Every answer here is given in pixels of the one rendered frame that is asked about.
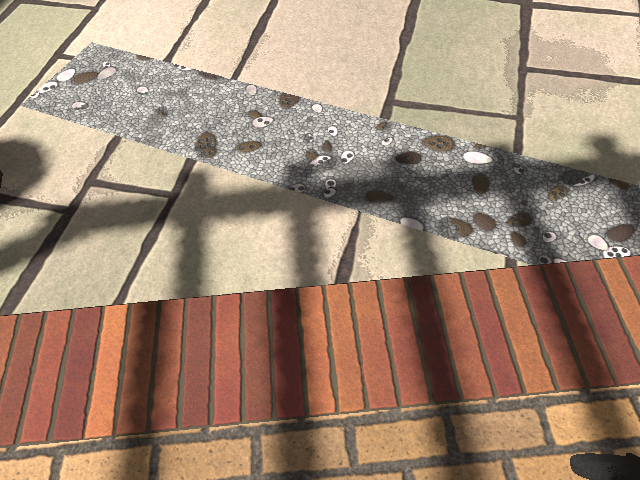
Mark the right robot hand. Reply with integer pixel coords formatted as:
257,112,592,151
570,453,640,480

